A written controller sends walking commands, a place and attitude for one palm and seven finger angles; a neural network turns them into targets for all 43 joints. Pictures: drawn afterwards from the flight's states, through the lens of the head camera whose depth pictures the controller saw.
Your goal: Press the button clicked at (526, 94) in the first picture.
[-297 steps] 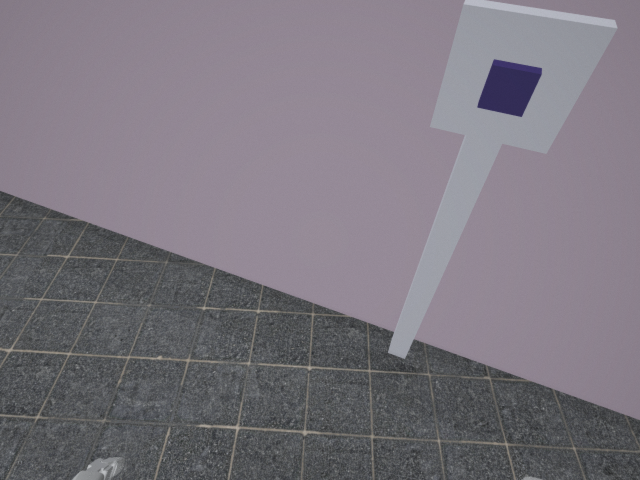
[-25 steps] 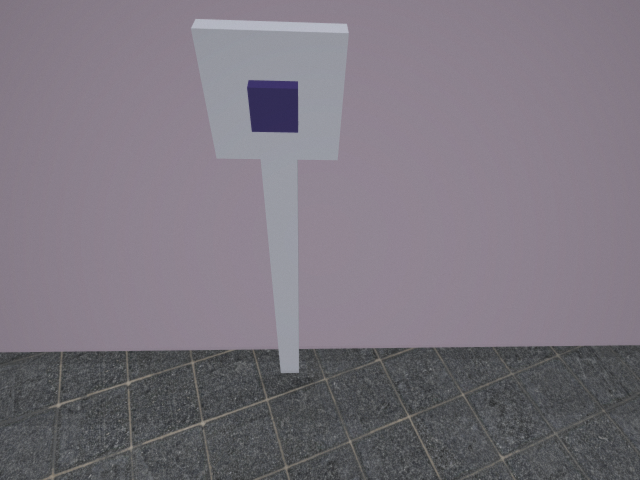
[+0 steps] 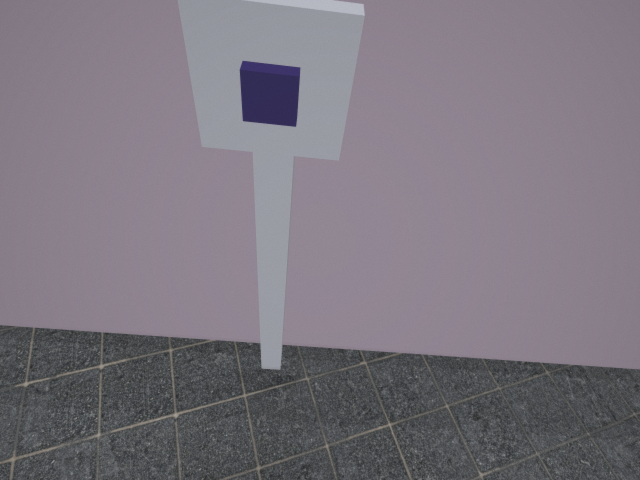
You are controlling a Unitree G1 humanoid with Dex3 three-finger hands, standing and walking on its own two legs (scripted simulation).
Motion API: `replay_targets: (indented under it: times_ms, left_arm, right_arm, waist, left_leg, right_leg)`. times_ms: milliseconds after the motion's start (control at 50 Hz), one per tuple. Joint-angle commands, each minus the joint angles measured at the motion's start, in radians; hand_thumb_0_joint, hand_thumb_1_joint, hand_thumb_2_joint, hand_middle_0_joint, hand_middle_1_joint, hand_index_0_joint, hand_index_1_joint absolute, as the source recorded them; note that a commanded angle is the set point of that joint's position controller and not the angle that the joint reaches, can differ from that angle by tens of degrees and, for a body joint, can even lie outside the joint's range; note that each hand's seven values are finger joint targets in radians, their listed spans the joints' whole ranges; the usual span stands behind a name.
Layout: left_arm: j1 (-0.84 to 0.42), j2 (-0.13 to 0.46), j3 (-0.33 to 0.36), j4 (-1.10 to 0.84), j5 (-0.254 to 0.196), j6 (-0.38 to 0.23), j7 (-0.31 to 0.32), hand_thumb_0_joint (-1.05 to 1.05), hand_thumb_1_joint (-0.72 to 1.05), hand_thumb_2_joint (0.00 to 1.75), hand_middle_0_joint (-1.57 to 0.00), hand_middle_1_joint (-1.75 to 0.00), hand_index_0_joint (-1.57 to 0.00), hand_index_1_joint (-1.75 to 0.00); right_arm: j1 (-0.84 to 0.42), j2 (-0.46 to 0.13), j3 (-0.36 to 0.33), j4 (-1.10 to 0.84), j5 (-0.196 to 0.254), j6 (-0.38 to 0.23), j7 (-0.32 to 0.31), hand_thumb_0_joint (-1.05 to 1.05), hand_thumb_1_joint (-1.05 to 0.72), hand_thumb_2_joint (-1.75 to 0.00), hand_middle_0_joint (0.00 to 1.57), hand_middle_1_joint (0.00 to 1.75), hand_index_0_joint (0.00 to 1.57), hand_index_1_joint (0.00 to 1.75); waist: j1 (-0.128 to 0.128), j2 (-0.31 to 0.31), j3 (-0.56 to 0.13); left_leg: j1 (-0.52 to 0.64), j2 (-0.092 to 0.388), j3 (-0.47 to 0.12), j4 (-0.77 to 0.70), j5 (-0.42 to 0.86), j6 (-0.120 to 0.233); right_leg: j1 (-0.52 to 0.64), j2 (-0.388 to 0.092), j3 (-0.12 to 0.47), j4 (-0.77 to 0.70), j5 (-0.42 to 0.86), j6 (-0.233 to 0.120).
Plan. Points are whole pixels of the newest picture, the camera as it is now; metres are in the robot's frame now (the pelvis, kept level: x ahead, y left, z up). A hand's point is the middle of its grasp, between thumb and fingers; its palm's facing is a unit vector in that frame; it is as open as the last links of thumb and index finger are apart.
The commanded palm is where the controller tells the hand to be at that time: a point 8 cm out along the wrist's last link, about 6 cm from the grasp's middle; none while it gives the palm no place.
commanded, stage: shuffle to correct the standing spot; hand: left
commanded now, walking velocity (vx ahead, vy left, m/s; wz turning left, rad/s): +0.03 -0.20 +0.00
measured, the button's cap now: (270, 93) +0.48 +0.12 +0.22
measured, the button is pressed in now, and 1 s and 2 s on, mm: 0 0 0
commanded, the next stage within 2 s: come to a stop and stand still in 0.18 s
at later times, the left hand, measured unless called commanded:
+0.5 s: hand out of the picture +0.11 +0.09 -0.15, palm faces +0.02 -0.97 -0.23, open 7.4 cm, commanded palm none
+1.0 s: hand out of the picture +0.01 +0.12 -0.16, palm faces +0.09 -0.98 -0.19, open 7.4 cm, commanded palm none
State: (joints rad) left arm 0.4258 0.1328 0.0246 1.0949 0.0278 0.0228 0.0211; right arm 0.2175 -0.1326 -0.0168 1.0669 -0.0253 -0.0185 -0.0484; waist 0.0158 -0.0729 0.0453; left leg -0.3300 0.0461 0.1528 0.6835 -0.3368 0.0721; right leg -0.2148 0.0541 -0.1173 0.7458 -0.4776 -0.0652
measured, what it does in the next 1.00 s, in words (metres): steps on the spot: right foot, then left foot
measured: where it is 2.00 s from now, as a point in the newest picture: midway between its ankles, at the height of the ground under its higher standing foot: outside the picture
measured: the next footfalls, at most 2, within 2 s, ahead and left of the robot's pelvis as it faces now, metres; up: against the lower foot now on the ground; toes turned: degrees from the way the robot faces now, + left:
right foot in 0.36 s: +0.10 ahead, -0.23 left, +0.00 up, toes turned -5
left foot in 0.74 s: +0.07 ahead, +0.00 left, +0.00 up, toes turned +4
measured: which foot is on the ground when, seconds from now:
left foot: down 0.00-0.36, up 0.38-0.72, down 0.74-1.00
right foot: up 0.00-0.34, down 0.36-0.74, up 0.76-1.00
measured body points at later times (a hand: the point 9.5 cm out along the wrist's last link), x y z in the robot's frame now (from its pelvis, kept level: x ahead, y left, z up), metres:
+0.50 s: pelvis +0.04 -0.10 +0.01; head +0.08 -0.11 +0.46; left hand +0.11 +0.14 -0.13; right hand +0.05 -0.35 -0.15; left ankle +0.01 +0.03 -0.68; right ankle +0.06 -0.22 -0.72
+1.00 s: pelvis +0.01 -0.06 +0.02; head +0.03 -0.04 +0.47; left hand +0.01 +0.17 -0.15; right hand +0.10 -0.28 -0.12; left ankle +0.04 -0.01 -0.72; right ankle -0.04 -0.20 -0.68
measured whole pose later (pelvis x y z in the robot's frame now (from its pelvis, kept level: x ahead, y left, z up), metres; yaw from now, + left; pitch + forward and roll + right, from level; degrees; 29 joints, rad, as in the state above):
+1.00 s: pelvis +0.01 -0.06 +0.02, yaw +2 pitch +1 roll +0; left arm 0.28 0.18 0.04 1.06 0.03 0.05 0.03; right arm 0.19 -0.14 -0.02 0.98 -0.01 0.00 -0.03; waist 0.02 -0.05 0.02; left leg -0.24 -0.06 0.11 0.40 -0.18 0.11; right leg -0.31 -0.06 -0.03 0.83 -0.43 0.02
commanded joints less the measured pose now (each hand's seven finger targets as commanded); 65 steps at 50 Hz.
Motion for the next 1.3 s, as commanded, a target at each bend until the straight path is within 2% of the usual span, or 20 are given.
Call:
replay_targets:
  times_ms: [0,100,240,280,300,340,360,380,400,440,560,620,680,720,740,840,1020,1120,1160,1280]
  left_arm:
    - [-0.083,0.099,0.033,-0.109,0.016,-0.006,-0.009,0.0,0.9,0.9,-0.2,-0.3,-0.2,-0.3]
    - [-0.022,0.05,0.038,-0.087,0.01,0.027,-0.035,0.0,0.9,0.9,-0.2,-0.3,-0.2,-0.3]
    - [-0.194,0.065,0.043,-0.162,0.003,0.015,-0.045,0.0,0.9,0.9,-0.2,-0.3,-0.2,-0.3]
    - [-0.136,0.081,0.05,-0.156,-0.001,0.0,-0.046,0.0,0.9,0.9,-0.2,-0.3,-0.2,-0.3]
    - [-0.061,0.108,0.057,-0.132,0.0,-0.016,-0.04,0.0,0.9,0.9,-0.2,-0.3,-0.2,-0.3]
    - [-0.01,0.255,0.072,-0.113,0.008,-0.043,-0.009,0.0,0.9,0.9,-0.2,-0.3,-0.2,-0.3]
    - [-0.018,0.238,0.05,-0.121,0.001,-0.043,-0.005,0.0,0.9,0.9,-0.2,-0.3,-0.2,-0.3]
    - [-0.08,0.251,0.055,-0.122,0.002,-0.055,-0.003,0.0,0.9,0.9,-0.2,-0.3,-0.2,-0.3]
    - [-0.125,0.223,0.044,-0.135,0.0,-0.058,0.004,0.0,0.9,0.9,-0.2,-0.3,-0.2,-0.3]
    - [-0.175,0.203,0.039,-0.151,0.001,-0.053,0.013,0.0,0.9,0.9,-0.2,-0.3,-0.2,-0.3]
    - [-0.126,0.241,0.066,-0.153,0.004,-0.034,0.031,0.0,0.9,0.9,-0.2,-0.3,-0.2,-0.3]
    - [-0.16,0.253,0.07,-0.167,0.006,-0.026,0.028,0.0,0.9,0.9,-0.2,-0.3,-0.2,-0.3]
    - [-0.192,0.236,0.066,-0.171,-0.005,-0.012,0.023,0.0,0.9,0.9,-0.2,-0.3,-0.2,-0.3]
    - [-0.172,0.121,0.044,-0.198,-0.011,0.006,0.015,0.0,0.9,0.9,-0.2,-0.3,-0.2,-0.3]
    - [-0.191,0.123,0.035,-0.195,-0.003,0.013,0.019,0.0,0.9,0.9,-0.2,-0.3,-0.2,-0.3]
    - [-0.118,0.11,0.032,-0.101,0.006,0.01,0.003,0.0,0.9,0.9,-0.2,-0.3,-0.2,-0.3]
    - [-0.087,0.069,0.006,-0.056,-0.003,-0.001,0.015,0.0,0.9,0.9,-0.2,-0.3,-0.2,-0.3]
    - [-0.025,0.096,-0.007,-0.012,-0.007,-0.026,0.023,0.0,0.9,0.9,-0.2,-0.3,-0.2,-0.3]
    - [-0.062,0.086,-0.011,-0.011,-0.012,-0.039,0.022,0.0,0.9,0.9,-0.2,-0.3,-0.2,-0.3]
    - [-0.023,0.066,-0.018,0.001,-0.016,-0.031,0.023,0.0,0.9,0.9,-0.2,-0.3,-0.2,-0.3]
  right_arm:
    - [0.209,-0.197,-0.043,0.01,-0.004,-0.009,-0.025,0.0,-0.9,-0.9,0.2,0.3,0.2,0.3]
    - [0.078,-0.168,-0.04,-0.046,-0.006,-0.028,-0.011,0.0,-0.9,-0.9,0.2,0.3,0.2,0.3]
    - [0.113,-0.238,-0.09,-0.055,-0.021,0.005,0.007,0.0,-0.9,-0.9,0.2,0.3,0.2,0.3]
    - [0.079,-0.252,-0.096,-0.069,-0.02,0.013,0.008,0.0,-0.9,-0.9,0.2,0.3,0.2,0.3]
    - [0.075,-0.228,-0.09,-0.073,-0.018,0.016,0.015,0.0,-0.9,-0.9,0.2,0.3,0.2,0.3]
    - [0.122,-0.058,-0.046,-0.106,0.001,0.02,0.027,0.0,-0.9,-0.9,0.2,0.3,0.2,0.3]
    - [0.089,-0.06,-0.037,-0.112,0.005,0.021,0.027,0.0,-0.9,-0.9,0.2,0.3,0.2,0.3]
    - [0.103,-0.059,-0.041,-0.103,0.005,0.031,0.026,0.0,-0.9,-0.9,0.2,0.3,0.2,0.3]
    - [0.1,-0.088,-0.044,-0.092,0.008,0.034,0.026,0.0,-0.9,-0.9,0.2,0.3,0.2,0.3]
    - [0.102,-0.088,-0.043,-0.065,0.014,0.036,0.032,0.0,-0.9,-0.9,0.2,0.3,0.2,0.3]
    - [-0.002,-0.098,-0.042,-0.118,0.01,0.052,0.04,0.0,-0.9,-0.9,0.2,0.3,0.2,0.3]
    - [0.008,-0.09,-0.041,-0.134,0.016,0.047,0.043,0.0,-0.9,-0.9,0.2,0.3,0.2,0.3]
    - [0.111,-0.09,-0.041,-0.103,0.015,0.034,0.039,0.0,-0.9,-0.9,0.2,0.3,0.2,0.3]
    - [0.115,-0.208,-0.059,-0.13,0.0,0.026,0.035,0.0,-0.9,-0.9,0.2,0.3,0.2,0.3]
    - [0.072,-0.22,-0.06,-0.148,0.002,0.03,0.029,0.0,-0.9,-0.9,0.2,0.3,0.2,0.3]
    - [-0.036,-0.141,-0.03,-0.158,0.006,0.01,0.016,0.0,-0.9,-0.9,0.2,0.3,0.2,0.3]
    - [0.081,-0.144,-0.036,-0.071,0.005,0.007,0.009,0.0,-0.9,-0.9,0.2,0.3,0.2,0.3]
    - [0.076,-0.098,-0.015,-0.037,0.017,0.002,0.021,0.0,-0.9,-0.9,0.2,0.3,0.2,0.3]
    - [0.096,-0.103,-0.013,-0.011,0.012,0.009,0.024,0.0,-0.9,-0.9,0.2,0.3,0.2,0.3]
    - [0.135,-0.093,0.0,0.04,0.011,0.014,0.022,0.0,-0.9,-0.9,0.2,0.3,0.2,0.3]
  waist:
    - [-0.072,0.189,0.05]
    - [0.007,0.225,0.017]
    - [-0.054,0.272,-0.001]
    - [-0.017,0.269,-0.043]
    - [0.018,0.192,-0.078]
    - [0.023,-0.264,-0.146]
    - [0.034,-0.091,-0.141]
    - [0.0,-0.258,-0.134]
    - [-0.001,-0.271,-0.099]
    - [-0.019,-0.16,-0.078]
    - [0.032,-0.057,-0.08]
    - [0.015,-0.077,-0.101]
    - [-0.037,-0.04,-0.111]
    - [-0.027,0.336,-0.069]
    - [-0.035,0.357,-0.049]
    - [0.016,0.162,-0.037]
    - [-0.018,0.152,-0.085]
    - [-0.011,0.078,-0.024]
    - [-0.027,-0.068,0.006]
    - [-0.017,0.072,0.067]
  left_leg:
    - [0.168,0.445,-0.526,-0.4,0.42,0.199]
    - [0.038,0.258,-0.151,-0.406,0.409,0.079]
    - [0.068,0.257,-0.175,-0.35,0.294,0.058]
    - [0.037,0.248,-0.17,-0.256,0.249,0.02]
    - [0.008,0.184,-0.122,-0.16,0.164,-0.021]
    - [-0.21,-0.006,-0.053,0.187,-0.303,-0.09]
    - [-0.135,0.014,-0.148,0.233,-0.293,-0.069]
    - [-0.161,0.01,-0.14,0.288,-0.268,-0.079]
    - [-0.163,0.02,-0.155,0.316,-0.224,-0.085]
    - [-0.148,0.006,-0.133,0.322,-0.149,-0.103]
    - [-0.169,-0.017,-0.141,0.261,-0.133,-0.117]
    - [-0.078,-0.021,-0.135,0.102,-0.113,-0.104]
    - [0.189,-0.046,-0.076,-0.218,0.118,-0.091]
    - [0.188,0.244,-0.399,-0.387,0.293,0.037]
    - [0.09,0.298,-0.457,-0.441,0.294,0.114]
    - [0.064,0.163,-0.282,-0.458,0.236,0.1]
    - [0.23,0.174,-0.339,-0.443,0.305,0.103]
    - [0.114,0.048,-0.258,-0.409,0.11,-0.028]
    - [0.153,0.039,-0.221,-0.36,0.184,-0.029]
    - [0.115,0.058,-0.26,-0.424,0.037,-0.022]
  right_leg:
    - [-0.41,-0.104,0.169,0.478,-0.024,0.045]
    - [-0.288,-0.121,0.103,0.378,0.195,0.091]
    - [-0.196,-0.091,0.008,-0.016,0.149,0.102]
    - [-0.066,-0.074,-0.008,-0.175,0.211,0.09]
    - [0.043,-0.08,0.001,-0.284,0.279,0.091]
    - [0.19,-0.414,0.348,-0.404,0.576,0.012]
    - [0.082,-0.437,0.324,-0.393,0.621,-0.049]
    - [0.069,-0.408,0.36,-0.396,0.69,-0.046]
    - [0.045,-0.4,0.333,-0.38,0.777,-0.055]
    - [0.044,-0.368,0.242,-0.343,0.875,-0.07]
    - [0.086,-0.435,0.277,-0.352,0.846,-0.144]
    - [0.035,-0.422,0.273,-0.349,0.711,-0.139]
    - [-0.108,-0.32,0.197,-0.27,0.481,-0.052]
    - [-0.255,-0.118,0.027,-0.06,0.002,0.067]
    - [-0.236,-0.099,0.068,0.109,-0.112,0.073]
    - [-0.206,-0.12,0.118,0.27,0.085,0.082]
    - [-0.079,-0.116,0.096,-0.149,0.033,0.079]
    - [0.033,-0.201,0.184,-0.411,0.234,0.019]
    - [-0.024,-0.198,0.195,-0.423,0.237,0.014]
    - [-0.059,-0.162,0.169,-0.411,0.142,0.021]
